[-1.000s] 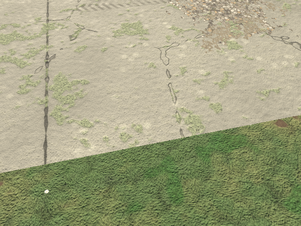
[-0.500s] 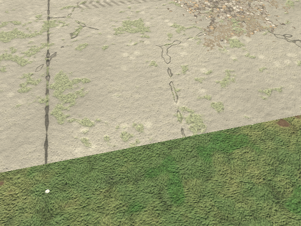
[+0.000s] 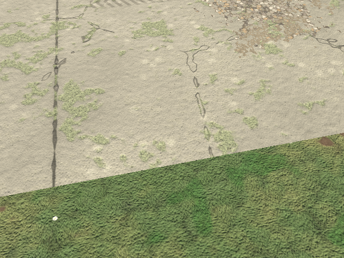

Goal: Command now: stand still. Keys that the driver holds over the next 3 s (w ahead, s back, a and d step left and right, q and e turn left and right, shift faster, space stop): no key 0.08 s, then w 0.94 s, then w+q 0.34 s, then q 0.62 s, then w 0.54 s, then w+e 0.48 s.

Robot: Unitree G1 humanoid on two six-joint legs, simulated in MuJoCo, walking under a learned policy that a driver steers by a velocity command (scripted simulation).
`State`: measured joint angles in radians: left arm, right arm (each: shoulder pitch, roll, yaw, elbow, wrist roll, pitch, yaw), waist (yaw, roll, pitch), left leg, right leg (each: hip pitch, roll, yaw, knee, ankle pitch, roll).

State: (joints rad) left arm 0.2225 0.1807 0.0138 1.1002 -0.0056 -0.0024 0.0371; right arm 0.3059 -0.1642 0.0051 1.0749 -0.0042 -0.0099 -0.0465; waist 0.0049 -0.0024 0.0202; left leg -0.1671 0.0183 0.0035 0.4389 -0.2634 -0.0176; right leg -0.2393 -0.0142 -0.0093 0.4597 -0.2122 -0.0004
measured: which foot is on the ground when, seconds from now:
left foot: down 0.00-0.36, up 0.38-0.70, down 0.72-1.00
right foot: down 0.00-0.72, up 0.74-1.00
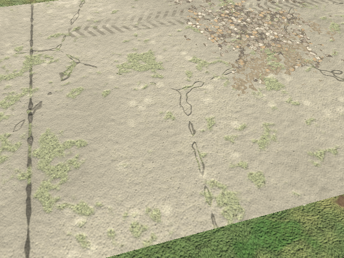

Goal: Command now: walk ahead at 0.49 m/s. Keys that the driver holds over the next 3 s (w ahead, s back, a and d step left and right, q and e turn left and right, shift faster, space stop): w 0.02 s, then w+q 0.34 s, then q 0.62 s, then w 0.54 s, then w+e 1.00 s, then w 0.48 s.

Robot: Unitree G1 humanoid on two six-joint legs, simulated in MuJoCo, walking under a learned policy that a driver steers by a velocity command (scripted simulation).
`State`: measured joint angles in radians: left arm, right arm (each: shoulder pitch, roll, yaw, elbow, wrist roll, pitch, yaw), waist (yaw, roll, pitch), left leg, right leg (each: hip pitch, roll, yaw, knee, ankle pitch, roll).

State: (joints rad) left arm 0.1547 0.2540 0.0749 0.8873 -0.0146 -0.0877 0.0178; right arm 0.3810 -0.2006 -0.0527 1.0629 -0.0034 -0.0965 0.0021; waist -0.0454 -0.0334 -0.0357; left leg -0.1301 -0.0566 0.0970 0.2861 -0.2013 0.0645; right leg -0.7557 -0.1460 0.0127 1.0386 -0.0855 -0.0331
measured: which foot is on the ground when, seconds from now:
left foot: down 0.00-0.24, up 0.26-0.68, down 0.70-1.00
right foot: up 0.00-0.20, down 0.22-0.70, up 0.72-1.00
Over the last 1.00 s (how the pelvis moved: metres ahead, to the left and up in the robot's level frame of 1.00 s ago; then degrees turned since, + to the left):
0.35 0.03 0.00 0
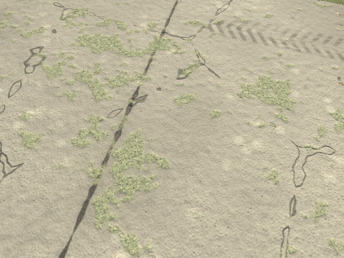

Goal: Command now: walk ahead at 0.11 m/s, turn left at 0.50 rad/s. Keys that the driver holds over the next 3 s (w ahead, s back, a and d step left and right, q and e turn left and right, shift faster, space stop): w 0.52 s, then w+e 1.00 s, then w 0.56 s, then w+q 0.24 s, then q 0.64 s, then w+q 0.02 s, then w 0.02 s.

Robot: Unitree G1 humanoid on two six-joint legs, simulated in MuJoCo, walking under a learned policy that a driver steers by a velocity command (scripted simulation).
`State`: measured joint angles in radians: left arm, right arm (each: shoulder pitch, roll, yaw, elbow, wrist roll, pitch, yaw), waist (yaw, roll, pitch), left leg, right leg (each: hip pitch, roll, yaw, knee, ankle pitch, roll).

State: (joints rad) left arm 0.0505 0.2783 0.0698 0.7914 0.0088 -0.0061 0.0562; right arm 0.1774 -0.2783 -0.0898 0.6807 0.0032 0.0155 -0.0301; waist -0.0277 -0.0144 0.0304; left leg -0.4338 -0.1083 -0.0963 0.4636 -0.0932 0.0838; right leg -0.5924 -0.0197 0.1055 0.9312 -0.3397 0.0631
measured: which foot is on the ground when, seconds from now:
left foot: down 0.00-0.18, up 0.20-0.60, down 0.62-1.00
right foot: up 0.00-0.16, down 0.18-0.64, up 0.66-1.00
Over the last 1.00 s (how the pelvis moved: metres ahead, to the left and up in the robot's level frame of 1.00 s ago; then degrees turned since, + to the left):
0.39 0.01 -0.01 29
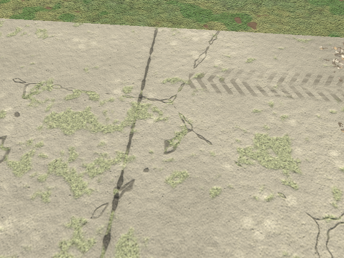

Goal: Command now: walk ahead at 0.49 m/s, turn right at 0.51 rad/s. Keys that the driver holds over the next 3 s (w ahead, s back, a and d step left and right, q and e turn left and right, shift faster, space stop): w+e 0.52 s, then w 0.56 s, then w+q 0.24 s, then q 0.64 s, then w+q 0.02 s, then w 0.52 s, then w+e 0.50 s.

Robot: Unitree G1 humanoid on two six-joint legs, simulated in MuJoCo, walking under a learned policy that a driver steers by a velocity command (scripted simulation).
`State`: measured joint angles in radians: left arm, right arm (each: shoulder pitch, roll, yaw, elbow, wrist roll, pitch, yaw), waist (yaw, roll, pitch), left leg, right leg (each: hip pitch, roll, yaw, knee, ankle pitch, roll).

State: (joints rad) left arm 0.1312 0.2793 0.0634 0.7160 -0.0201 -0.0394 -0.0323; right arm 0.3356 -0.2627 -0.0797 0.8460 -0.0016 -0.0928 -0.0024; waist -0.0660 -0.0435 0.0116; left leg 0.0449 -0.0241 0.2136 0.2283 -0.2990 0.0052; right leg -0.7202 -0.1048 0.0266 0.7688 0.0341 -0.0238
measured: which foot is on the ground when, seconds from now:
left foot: down 0.00-0.14, up 0.16-0.60, down 0.62-1.00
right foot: up 0.00-0.10, down 0.12-0.62, up 0.64-1.00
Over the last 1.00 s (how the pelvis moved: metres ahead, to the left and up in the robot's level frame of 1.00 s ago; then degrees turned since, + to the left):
0.38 0.04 0.00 -6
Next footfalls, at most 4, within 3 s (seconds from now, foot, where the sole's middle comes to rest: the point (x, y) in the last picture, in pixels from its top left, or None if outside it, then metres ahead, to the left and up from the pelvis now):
0.12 right None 0.25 -0.12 -0.77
0.62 left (167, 238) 0.56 0.02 -0.77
1.12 right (246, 198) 0.71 -0.33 -0.77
1.60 left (204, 143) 1.02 -0.19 -0.77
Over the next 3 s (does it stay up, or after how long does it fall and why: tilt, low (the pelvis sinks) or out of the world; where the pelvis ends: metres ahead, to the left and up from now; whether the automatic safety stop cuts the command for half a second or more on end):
stays up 1.29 -0.24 -0.03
